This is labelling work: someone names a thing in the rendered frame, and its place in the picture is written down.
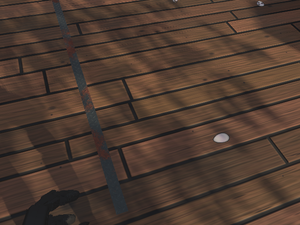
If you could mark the robot left hand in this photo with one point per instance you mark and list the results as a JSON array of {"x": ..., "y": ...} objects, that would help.
[{"x": 38, "y": 213}]

